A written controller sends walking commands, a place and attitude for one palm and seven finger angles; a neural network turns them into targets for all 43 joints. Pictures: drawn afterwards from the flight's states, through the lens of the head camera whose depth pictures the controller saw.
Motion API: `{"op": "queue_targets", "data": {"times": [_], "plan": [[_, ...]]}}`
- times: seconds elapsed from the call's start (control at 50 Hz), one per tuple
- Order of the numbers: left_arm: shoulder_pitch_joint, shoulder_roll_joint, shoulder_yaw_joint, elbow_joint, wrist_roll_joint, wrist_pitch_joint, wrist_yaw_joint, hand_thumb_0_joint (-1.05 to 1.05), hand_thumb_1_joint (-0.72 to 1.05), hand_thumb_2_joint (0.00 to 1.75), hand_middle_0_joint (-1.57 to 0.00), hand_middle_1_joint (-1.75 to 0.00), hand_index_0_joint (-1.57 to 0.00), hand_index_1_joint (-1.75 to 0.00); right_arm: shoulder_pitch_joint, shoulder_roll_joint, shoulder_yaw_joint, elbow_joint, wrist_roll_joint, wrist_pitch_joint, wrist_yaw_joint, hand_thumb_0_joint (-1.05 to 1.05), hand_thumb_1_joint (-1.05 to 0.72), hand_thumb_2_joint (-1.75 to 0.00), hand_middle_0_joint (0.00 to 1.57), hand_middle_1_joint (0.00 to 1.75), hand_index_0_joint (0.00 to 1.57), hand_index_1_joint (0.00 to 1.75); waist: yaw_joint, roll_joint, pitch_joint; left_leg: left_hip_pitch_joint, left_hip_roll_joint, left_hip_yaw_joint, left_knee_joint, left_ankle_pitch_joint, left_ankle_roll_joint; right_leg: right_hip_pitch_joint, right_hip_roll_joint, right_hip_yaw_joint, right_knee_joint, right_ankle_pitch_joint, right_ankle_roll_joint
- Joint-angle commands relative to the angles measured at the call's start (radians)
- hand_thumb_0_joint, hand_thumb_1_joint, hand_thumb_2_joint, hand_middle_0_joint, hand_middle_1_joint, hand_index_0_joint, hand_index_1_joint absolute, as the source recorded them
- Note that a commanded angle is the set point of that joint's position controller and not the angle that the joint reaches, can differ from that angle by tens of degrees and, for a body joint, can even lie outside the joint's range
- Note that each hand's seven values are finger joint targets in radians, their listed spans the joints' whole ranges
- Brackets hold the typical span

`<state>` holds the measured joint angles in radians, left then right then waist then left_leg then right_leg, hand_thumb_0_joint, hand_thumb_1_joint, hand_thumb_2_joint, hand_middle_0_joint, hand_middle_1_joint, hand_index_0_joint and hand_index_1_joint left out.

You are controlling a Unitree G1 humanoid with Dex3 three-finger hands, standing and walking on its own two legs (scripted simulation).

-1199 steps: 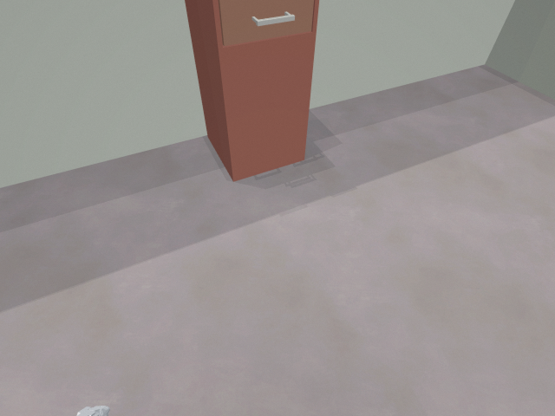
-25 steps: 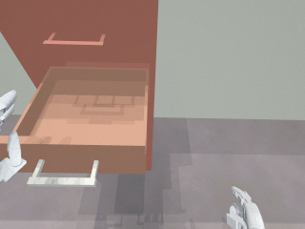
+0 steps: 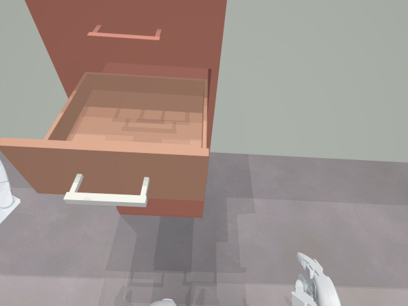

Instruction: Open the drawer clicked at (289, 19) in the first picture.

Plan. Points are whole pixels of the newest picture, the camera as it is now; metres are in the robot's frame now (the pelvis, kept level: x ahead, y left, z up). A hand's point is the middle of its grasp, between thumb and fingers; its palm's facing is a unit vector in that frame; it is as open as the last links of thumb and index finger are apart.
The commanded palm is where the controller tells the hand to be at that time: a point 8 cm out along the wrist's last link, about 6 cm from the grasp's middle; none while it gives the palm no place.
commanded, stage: step back with the hand held close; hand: left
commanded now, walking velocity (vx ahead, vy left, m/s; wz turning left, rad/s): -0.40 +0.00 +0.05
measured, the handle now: (109, 190) +0.32 +0.22 +0.04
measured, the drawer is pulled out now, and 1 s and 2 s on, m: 0.30 0.30 0.30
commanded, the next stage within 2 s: stop stepping back and stand still in 0.24 s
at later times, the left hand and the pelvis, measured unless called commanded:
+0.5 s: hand out of the picture +0.07 +0.22 +0.20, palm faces +0.38 -0.79 -0.48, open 7.4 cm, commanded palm +0.00 +0.26 +0.22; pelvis -0.13 -0.02 +0.00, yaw +1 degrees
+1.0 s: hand out of the picture -0.04 +0.21 +0.21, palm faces +0.43 -0.77 -0.47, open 7.4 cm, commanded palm -0.09 +0.25 +0.22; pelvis -0.22 -0.03 +0.00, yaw +1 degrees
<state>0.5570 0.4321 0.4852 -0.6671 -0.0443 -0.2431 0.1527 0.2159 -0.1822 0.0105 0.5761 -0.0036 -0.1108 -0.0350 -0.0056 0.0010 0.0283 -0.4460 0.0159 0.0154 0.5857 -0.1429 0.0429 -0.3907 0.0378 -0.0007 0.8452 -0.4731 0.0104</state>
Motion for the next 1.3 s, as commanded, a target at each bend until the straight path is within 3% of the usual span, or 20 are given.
{"op": "queue_targets", "data": {"times": [0.0, 0.12, 0.18, 0.2, 0.3, 0.38, 0.44, 0.52, 0.58, 0.66, 0.74, 0.78, 0.9, 0.92, 0.96, 0.98, 1.08, 1.16, 1.24, 1.28], "plan": [[-0.007, 0.143, 0.08, -0.25, -0.016, -0.069, 0.009, 0.0, 0.9, 0.9, -0.2, -0.3, -0.2, -0.3, -0.086, -0.153, -0.058, -0.118, -0.007, -0.08, 0.003, 0.0, -0.9, -0.9, 0.2, 0.3, 0.2, 0.3, 0.002, 0.189, -0.159, 0.139, 0.255, -0.23, -0.258, 0.018, 0.091, 0.038, -0.012, -0.012, -0.045, -0.038, 0.009], [0.006, 0.191, 0.127, -0.251, -0.043, -0.09, -0.025, 0.0, 0.9, 0.9, -0.2, -0.3, -0.2, -0.3, -0.138, -0.15, -0.04, -0.122, 0.004, -0.072, 0.011, 0.0, -0.9, -0.9, 0.2, 0.3, 0.2, 0.3, 0.013, 0.198, -0.184, 0.077, 0.166, -0.155, -0.215, -0.141, 0.015, 0.235, -0.018, -0.051, -0.457, 0.182, -0.028], [0.081, 0.199, 0.129, -0.211, -0.057, -0.081, -0.026, 0.0, 0.9, 0.9, -0.2, -0.3, -0.2, -0.3, -0.112, -0.139, -0.08, -0.129, 0.04, -0.046, 0.005, 0.0, -0.9, -0.9, 0.2, 0.3, 0.2, 0.3, -0.005, -0.176, -0.161, 0.17, -0.052, 0.0, 0.388, -0.237, -0.095, -0.118, -0.375, 0.294, -0.636, 0.058, -0.195], [0.085, 0.191, 0.155, -0.159, -0.05, -0.064, -0.012, 0.0, 0.9, 0.9, -0.2, -0.3, -0.2, -0.3, -0.138, -0.133, -0.083, -0.106, 0.029, -0.025, 0.005, 0.0, -0.9, -0.9, 0.2, 0.3, 0.2, 0.3, 0.004, -0.167, -0.154, 0.069, -0.052, -0.041, 0.548, -0.327, -0.084, -0.1, -0.41, 0.321, -0.6, 0.33, -0.231], [-0.002, 0.159, 0.084, -0.12, -0.004, -0.038, 0.014, 0.0, 0.9, 0.9, -0.2, -0.3, -0.2, -0.3, -0.166, -0.095, -0.029, -0.116, 0.016, 0.013, -0.04, 0.0, -0.9, -0.9, 0.2, 0.3, 0.2, 0.3, -0.025, -0.11, -0.053, 0.008, -0.009, -0.024, 0.016, -0.251, -0.072, 0.16, -0.256, 0.068, -0.378, 0.843, -0.109], [0.045, 0.169, 0.08, -0.245, -0.017, -0.051, 0.019, 0.0, 0.9, 0.9, -0.2, -0.3, -0.2, -0.3, -0.096, -0.167, -0.076, -0.157, 0.026, -0.014, -0.025, 0.0, -0.9, -0.9, 0.2, 0.3, 0.2, 0.3, 0.004, 0.128, -0.193, 0.21, 0.226, -0.187, -0.193, 0.27, 0.036, 0.128, -0.091, 0.008, -0.223, 0.227, 0.004], [0.054, 0.177, 0.107, -0.336, -0.009, -0.041, 0.022, 0.0, 0.9, 0.9, -0.2, -0.3, -0.2, -0.3, -0.091, -0.138, -0.053, -0.173, 0.014, -0.033, -0.015, 0.0, -0.9, -0.9, 0.2, 0.3, 0.2, 0.3, -0.003, 0.283, -0.151, 0.012, 0.225, -0.236, -0.298, -0.169, 0.066, 0.187, -0.041, -0.022, -0.147, 0.019, 0.004], [0.046, 0.164, 0.099, -0.282, -0.001, -0.023, 0.037, 0.0, 0.9, 0.9, -0.2, -0.3, -0.2, -0.3, -0.085, -0.144, -0.055, -0.167, 0.028, -0.045, -0.011, 0.0, -0.9, -0.9, 0.2, 0.3, 0.2, 0.3, -0.017, 0.052, -0.099, -0.071, 0.064, -0.09, -0.143, -0.452, -0.001, 0.237, -0.088, 0.038, -0.41, -0.008, -0.017], [-0.022, 0.16, 0.083, -0.21, 0.006, -0.013, 0.044, 0.0, 0.9, 0.9, -0.2, -0.3, -0.2, -0.3, -0.063, -0.147, -0.068, -0.116, 0.009, -0.023, -0.017, 0.0, -0.9, -0.9, 0.2, 0.3, 0.2, 0.3, -0.036, -0.12, -0.047, 0.158, -0.048, -0.004, 0.287, -0.297, -0.042, -0.141, -0.293, 0.324, -0.661, -0.316, -0.134], [-0.111, 0.131, 0.033, -0.066, 0.011, 0.011, 0.04, 0.0, 0.9, 0.9, -0.2, -0.3, -0.2, -0.3, -0.067, -0.139, -0.042, -0.086, 0.009, -0.006, -0.026, 0.0, -0.9, -0.9, 0.2, 0.3, 0.2, 0.3, -0.047, -0.098, -0.001, 0.25, -0.014, -0.005, 0.096, -0.334, -0.008, -0.225, -0.233, 0.123, -0.562, -0.321, -0.097], [-0.164, 0.154, 0.055, -0.161, 0.027, -0.007, 0.026, 0.0, 0.9, 0.9, -0.2, -0.3, -0.2, -0.3, -0.08, -0.134, -0.054, -0.122, 0.006, -0.031, -0.011, 0.0, -0.9, -0.9, 0.2, 0.3, 0.2, 0.3, -0.039, 0.321, 0.019, -0.049, 0.292, -0.552, -0.492, -0.76, 0.146, -0.067, 0.018, -0.008, 0.279, -0.008, 0.009], [-0.063, 0.121, 0.033, -0.133, 0.034, -0.005, 0.009, 0.0, 0.9, 0.9, -0.2, -0.3, -0.2, -0.3, -0.104, -0.13, -0.061, -0.119, 0.015, -0.038, 0.017, 0.0, -0.9, -0.9, 0.2, 0.3, 0.2, 0.3, -0.012, 0.152, 0.031, -0.1, 0.249, -0.391, -0.441, -0.64, 0.142, -0.07, -0.006, 0.005, 0.37, 0.073, 0.0], [-0.013, 0.153, 0.047, -0.194, 0.018, 0.003, 0.023, 0.0, 0.9, 0.9, -0.2, -0.3, -0.2, -0.3, -0.107, -0.133, -0.038, -0.103, -0.005, -0.02, -0.003, 0.0, -0.9, -0.9, 0.2, 0.3, 0.2, 0.3, 0.009, 0.224, -0.059, -0.1, 0.13, -0.157, -0.321, -0.498, 0.034, 0.332, 0.012, -0.131, -0.341, 0.011, -0.042], [-0.041, 0.146, 0.034, -0.193, 0.02, 0.0, 0.015, 0.0, 0.9, 0.9, -0.2, -0.3, -0.2, -0.3, -0.102, -0.126, -0.04, -0.101, 0.0, -0.014, -0.006, 0.0, -0.9, -0.9, 0.2, 0.3, 0.2, 0.3, 0.006, 0.114, -0.063, -0.105, 0.068, -0.098, -0.174, -0.427, 0.012, 0.371, -0.029, -0.074, -0.479, 0.04, -0.054], [-0.094, 0.203, 0.086, -0.161, 0.005, -0.007, 0.013, 0.0, 0.9, 0.9, -0.2, -0.3, -0.2, -0.3, -0.101, -0.132, -0.057, -0.093, 0.006, 0.004, -0.007, 0.0, -0.9, -0.9, 0.2, 0.3, 0.2, 0.3, -0.003, -0.205, -0.034, -0.211, -0.035, -0.006, 0.385, -0.261, -0.029, 0.263, -0.376, 0.438, -0.72, 0.024, -0.204], [-0.129, 0.166, 0.063, -0.13, 0.005, -0.014, 0.016, 0.0, 0.9, 0.9, -0.2, -0.3, -0.2, -0.3, -0.06, -0.14, -0.073, -0.079, 0.009, -0.007, -0.009, 0.0, -0.9, -0.9, 0.2, 0.3, 0.2, 0.3, -0.026, -0.155, -0.059, -0.194, -0.018, -0.043, 0.517, -0.232, -0.042, 0.193, -0.413, 0.447, -0.725, -0.093, -0.211], [-0.048, 0.123, 0.024, -0.05, 0.006, -0.03, 0.006, 0.0, 0.9, 0.9, -0.2, -0.3, -0.2, -0.3, -0.094, -0.124, -0.057, -0.084, 0.006, -0.002, -0.021, 0.0, -0.9, -0.9, 0.2, 0.3, 0.2, 0.3, -0.029, -0.085, 0.009, -0.063, 0.032, 0.003, 0.287, -0.161, -0.031, 0.077, -0.304, 0.183, -0.682, -0.047, -0.167], [-0.035, 0.118, 0.009, -0.131, 0.016, -0.03, 0.032, 0.0, 0.9, 0.9, -0.2, -0.3, -0.2, -0.3, -0.092, -0.12, -0.056, -0.109, 0.004, -0.031, -0.034, 0.0, -0.9, -0.9, 0.2, 0.3, 0.2, 0.3, -0.005, -0.102, -0.03, 0.168, 0.003, 0.086, -0.085, -0.18, -0.003, 0.102, -0.265, 0.152, -0.622, -0.101, -0.148], [-0.067, 0.142, 0.039, -0.27, 0.009, -0.044, 0.045, 0.0, 0.9, 0.9, -0.2, -0.3, -0.2, -0.3, -0.073, -0.172, -0.07, -0.139, 0.008, -0.045, -0.025, 0.0, -0.9, -0.9, 0.2, 0.3, 0.2, 0.3, 0.004, 0.222, -0.092, 0.336, 0.244, -0.283, -0.26, 0.006, 0.091, 0.027, -0.032, -0.054, -0.191, 0.157, -0.014], [-0.014, 0.17, 0.079, -0.219, 0.01, -0.031, 0.037, 0.0, 0.9, 0.9, -0.2, -0.3, -0.2, -0.3, -0.069, -0.13, -0.059, -0.115, 0.003, -0.052, -0.017, 0.0, -0.9, -0.9, 0.2, 0.3, 0.2, 0.3, -0.008, 0.251, -0.059, 0.192, 0.256, -0.29, -0.355, -0.159, 0.091, 0.057, -0.03, -0.044, -0.114, -0.002, -0.008]]}}
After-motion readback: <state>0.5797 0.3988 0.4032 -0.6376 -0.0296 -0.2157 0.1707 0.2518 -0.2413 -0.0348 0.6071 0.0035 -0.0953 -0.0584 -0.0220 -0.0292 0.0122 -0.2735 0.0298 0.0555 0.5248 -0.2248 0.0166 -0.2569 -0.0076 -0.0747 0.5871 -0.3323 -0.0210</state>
